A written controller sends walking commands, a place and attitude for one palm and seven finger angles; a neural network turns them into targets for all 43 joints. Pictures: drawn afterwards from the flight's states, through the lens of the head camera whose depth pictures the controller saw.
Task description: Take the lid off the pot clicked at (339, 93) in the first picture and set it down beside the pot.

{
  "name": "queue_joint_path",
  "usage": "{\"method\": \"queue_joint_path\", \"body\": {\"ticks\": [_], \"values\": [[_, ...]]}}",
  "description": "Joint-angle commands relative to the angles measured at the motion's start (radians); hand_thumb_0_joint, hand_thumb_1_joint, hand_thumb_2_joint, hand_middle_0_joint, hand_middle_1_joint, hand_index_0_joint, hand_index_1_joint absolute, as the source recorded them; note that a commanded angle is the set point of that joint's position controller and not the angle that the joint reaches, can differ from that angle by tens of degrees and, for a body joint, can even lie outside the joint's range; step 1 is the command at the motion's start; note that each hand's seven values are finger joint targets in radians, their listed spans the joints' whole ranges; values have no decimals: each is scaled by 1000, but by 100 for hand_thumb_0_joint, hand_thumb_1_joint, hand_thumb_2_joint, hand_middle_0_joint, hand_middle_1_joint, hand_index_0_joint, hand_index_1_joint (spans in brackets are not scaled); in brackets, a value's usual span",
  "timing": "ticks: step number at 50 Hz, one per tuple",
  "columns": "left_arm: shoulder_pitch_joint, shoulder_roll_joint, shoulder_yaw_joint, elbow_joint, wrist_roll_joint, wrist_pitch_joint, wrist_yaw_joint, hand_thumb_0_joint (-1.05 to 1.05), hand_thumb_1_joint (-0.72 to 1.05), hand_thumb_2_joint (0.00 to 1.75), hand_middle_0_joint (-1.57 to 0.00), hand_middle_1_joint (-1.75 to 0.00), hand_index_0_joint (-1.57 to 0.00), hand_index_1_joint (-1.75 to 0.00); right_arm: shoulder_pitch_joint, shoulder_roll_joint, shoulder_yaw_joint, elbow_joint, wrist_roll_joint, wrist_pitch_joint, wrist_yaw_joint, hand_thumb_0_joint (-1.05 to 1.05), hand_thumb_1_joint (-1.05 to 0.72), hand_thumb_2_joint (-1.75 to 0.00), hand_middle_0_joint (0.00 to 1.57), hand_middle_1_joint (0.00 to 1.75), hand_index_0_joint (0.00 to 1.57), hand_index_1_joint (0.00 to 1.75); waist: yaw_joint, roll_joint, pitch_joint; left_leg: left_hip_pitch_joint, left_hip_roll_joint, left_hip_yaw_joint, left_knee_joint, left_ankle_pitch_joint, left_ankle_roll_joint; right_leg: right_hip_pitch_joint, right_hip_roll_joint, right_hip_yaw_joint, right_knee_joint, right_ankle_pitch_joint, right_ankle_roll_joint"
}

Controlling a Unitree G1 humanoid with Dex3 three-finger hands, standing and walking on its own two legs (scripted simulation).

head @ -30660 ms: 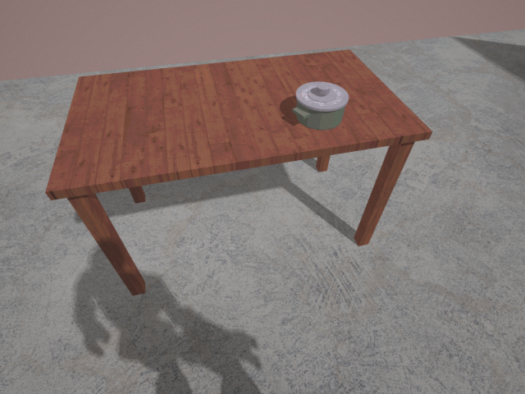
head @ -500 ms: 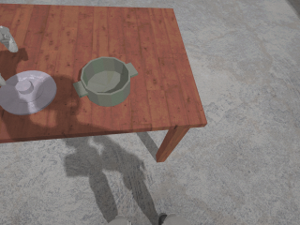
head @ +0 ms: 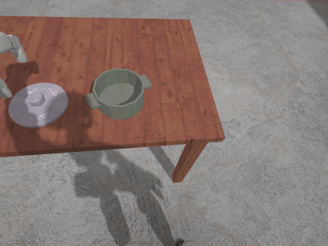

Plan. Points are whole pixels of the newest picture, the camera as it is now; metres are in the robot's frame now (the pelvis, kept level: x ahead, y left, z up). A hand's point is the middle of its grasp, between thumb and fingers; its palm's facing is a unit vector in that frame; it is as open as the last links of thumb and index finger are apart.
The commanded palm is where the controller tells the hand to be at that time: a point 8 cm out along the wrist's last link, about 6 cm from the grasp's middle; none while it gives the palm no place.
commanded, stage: draw the hand back to the body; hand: left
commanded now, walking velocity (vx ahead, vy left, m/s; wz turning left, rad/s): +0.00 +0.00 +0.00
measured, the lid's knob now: (35, 99) +0.54 +0.35 -0.05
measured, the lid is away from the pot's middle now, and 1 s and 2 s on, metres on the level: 0.25 0.25 0.25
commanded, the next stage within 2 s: none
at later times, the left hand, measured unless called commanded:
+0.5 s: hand (8, 77) +0.45 +0.30 +0.13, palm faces -0.07 -0.61 -0.79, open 10.9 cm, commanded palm +0.42 +0.32 +0.18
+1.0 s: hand (5, 89) +0.39 +0.26 +0.17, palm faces +0.44 -0.85 -0.28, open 9.5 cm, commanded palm +0.33 +0.29 +0.19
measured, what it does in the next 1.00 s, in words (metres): shifts its weight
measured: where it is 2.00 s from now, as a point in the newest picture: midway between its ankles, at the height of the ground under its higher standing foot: outside the picture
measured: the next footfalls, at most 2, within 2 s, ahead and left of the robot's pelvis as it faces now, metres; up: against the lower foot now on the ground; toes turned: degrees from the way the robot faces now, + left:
none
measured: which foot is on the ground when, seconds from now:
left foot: down 0.00-1.00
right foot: down 0.00-1.00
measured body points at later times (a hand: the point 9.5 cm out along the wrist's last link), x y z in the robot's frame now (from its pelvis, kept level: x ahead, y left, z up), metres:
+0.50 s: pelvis +0.00 -0.01 +0.02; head +0.08 +0.00 +0.46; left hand +0.45 +0.33 +0.18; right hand +0.05 -0.27 -0.11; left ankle -0.02 +0.05 -0.71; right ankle -0.01 -0.16 -0.71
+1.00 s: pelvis +0.03 -0.05 +0.03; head +0.04 -0.05 +0.48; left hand +0.36 +0.30 +0.19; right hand +0.14 -0.30 -0.08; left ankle -0.02 +0.05 -0.71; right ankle -0.01 -0.16 -0.71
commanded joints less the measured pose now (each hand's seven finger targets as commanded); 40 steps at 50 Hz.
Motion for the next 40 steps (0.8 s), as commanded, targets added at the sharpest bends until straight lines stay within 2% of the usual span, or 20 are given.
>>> {"method": "queue_joint_path", "body": {"ticks": [1, 2, 6, 8, 14, 16, 18, 20, 21, 22, 23, 24, 26, 27, 28, 30, 33, 34, 38, 40], "values": [[-449, 322, 118, -228, -13, -5, 56, 0, 6, 50, -30, -95, -30, -95, 155, -193, -63, -44, -10, -8, -18, 0, -90, -90, 20, 30, 20, 30, 7, 158, -451, 469, 45, -52, -77, 613, -57, 56, 43, -80, -37, 233, -67], [-424, 335, 140, -245, -19, -10, 57, 0, 6, 50, -30, -95, -30, -95, 149, -190, -63, -53, -8, -11, -17, 0, -90, -90, 20, 30, 20, 30, 23, 167, -468, 481, 44, -50, -77, 662, -57, 71, 43, -79, -36, 259, -68], [-376, 271, 105, -218, -13, 13, 60, 0, 6, 50, -30, -95, -30, -95, 136, -186, -70, -57, -9, -9, -5, 0, -90, -90, 20, 30, 20, 30, 21, 167, -400, 478, 42, -52, -96, 613, -62, 42, 43, -85, -55, 217, -70], [-346, 307, 152, -288, -15, 4, 63, 0, 6, 50, -30, -95, -30, -95, 130, -184, -74, -70, -13, -4, 0, 0, -90, -90, 20, 30, 20, 30, 43, 193, -460, 536, 43, -63, -95, 717, -73, 68, 44, -83, -51, 254, -73], [-233, 216, 113, -270, -55, 15, 49, 0, 6, 50, -30, -95, -30, -95, 86, -179, -81, -91, -10, 10, 13, 0, -90, -90, 20, 30, 20, 30, 34, 85, -360, 477, 32, -43, -133, 607, -48, 105, 38, -82, -85, 244, -68], [-227, 228, 122, -313, -59, 16, 52, 0, 6, 50, -30, -95, -30, -95, 69, -177, -81, -103, -7, 11, 14, 0, -90, -90, 20, 30, 20, 30, 39, 82, -353, 463, 26, -38, -149, 561, -36, 136, 34, -77, -94, 243, -71], [-222, 274, 174, -390, -55, -2, 62, 0, 6, 50, -30, -95, -30, -95, 54, -173, -84, -114, -11, 14, 14, 0, -90, -90, 20, 30, 20, 30, 57, 132, -398, 524, 28, -56, -151, 658, -52, 151, 33, -80, -88, 264, -76], [-181, 266, 184, -416, -62, -10, 67, 0, 6, 50, -30, -95, -30, -95, 30, -165, -83, -129, -13, 16, 14, 0, -90, -90, 20, 30, 20, 30, 62, 123, -404, 539, 28, -57, -156, 672, -49, 172, 30, -78, -95, 273, -74], [-229, -3, 290, -328, -639, 1, 206, 0, 6, 50, -30, -95, -30, -95, 172, -95, -80, -163, -14, -10, 5, 0, -90, -90, 20, 30, 20, 30, -2, 116, -238, 655, 90, -85, -200, 520, -104, 97, 8, -92, -107, 198, -98], [-170, -18, 253, -338, -706, -5, 263, 0, 6, 50, -30, -95, -30, -95, 115, -120, -59, -157, -12, -30, -1, 0, -90, -90, 20, 30, 20, 30, 31, 88, -214, 680, 110, -141, -247, 462, -103, 88, 5, -76, -129, 151, -97], [-176, -20, 258, -395, -718, -4, 301, 0, 6, 50, -30, -95, -30, -95, 92, -120, -60, -163, -14, -43, -6, 0, -90, -90, 20, 30, 20, 30, 32, 80, -220, 694, 119, -162, -272, 401, -109, 86, 2, -71, -136, 114, -90], [-104, 47, 365, -368, -793, -3, 338, 0, 6, 50, -30, -95, -30, -95, 96, -139, -65, -164, -28, -54, -12, 0, -90, -90, 20, 30, 20, 30, 54, 22, -257, 665, 109, -137, -261, 390, -90, 150, -6, -55, -150, 142, -92], [-73, 89, 434, -456, -861, -10, 390, 0, 6, 50, -30, -95, -30, -95, 73, -143, -59, -171, -33, -78, -9, 0, -90, -90, 20, 30, 20, 30, 75, 21, -337, 635, 81, -71, -248, 475, -76, 300, -18, -33, -161, 262, -90], [-69, 104, 463, -541, -891, -19, 406, 0, 8, 51, -30, -93, -30, -93, 59, -148, -55, -172, -38, -92, -5, 0, -90, -90, 20, 30, 20, 30, 87, 76, -384, 659, 77, -64, -242, 560, -87, 339, -22, -33, -158, 311, -90], [-63, 31, 427, -589, -915, -20, 417, 0, 10, 52, -30, -92, -30, -92, 45, -136, -58, -177, -40, -109, 2, 0, -90, -90, 20, 30, 20, 30, 79, 144, -374, 692, 81, -62, -240, 644, -104, 336, -20, -37, -158, 339, -88], [14, -77, 385, -574, -956, -2, 436, 0, 14, 54, -29, -88, -29, -88, 36, -136, -64, -163, -45, -128, 16, 0, -90, -90, 20, 30, 20, 30, 73, 160, -289, 707, 97, -65, -244, 686, -118, 300, -16, -47, -169, 320, -83], [135, -21, 474, -640, -988, 7, 466, 0, 21, 57, -28, -83, -28, -83, 10, -140, -60, -165, -48, -150, 28, 0, -90, -90, 20, 30, 20, 30, 105, 125, -250, 660, 92, -55, -261, 710, -106, 382, -17, -51, -176, 376, -84], [153, -7, 494, -699, -994, 5, 471, 0, 23, 58, -28, -82, -28, -82, -3, -138, -60, -172, -47, -157, 30, 0, -90, -90, 20, 30, 20, 30, 116, 150, -262, 661, 89, -47, -261, 739, -103, 415, -22, -49, -175, 414, -83], [326, -124, 451, -715, -1033, 31, 475, 0, 31, 62, -27, -75, -27, -75, -35, -130, -65, -170, -47, -177, 36, 0, -90, -90, 20, 30, 20, 30, 112, 43, -183, 612, 89, -24, -279, 726, -82, 459, -21, -51, -183, 461, -71], [338, -107, 471, -742, -1038, 37, 481, 0, 35, 64, -27, -72, -27, -72, -49, -134, -68, -168, -45, -181, 33, 0, -90, -90, 20, 30, 20, 30, 116, 9, -172, 589, 82, -13, -289, 661, -70, 481, -25, -45, -189, 469, -69]]}}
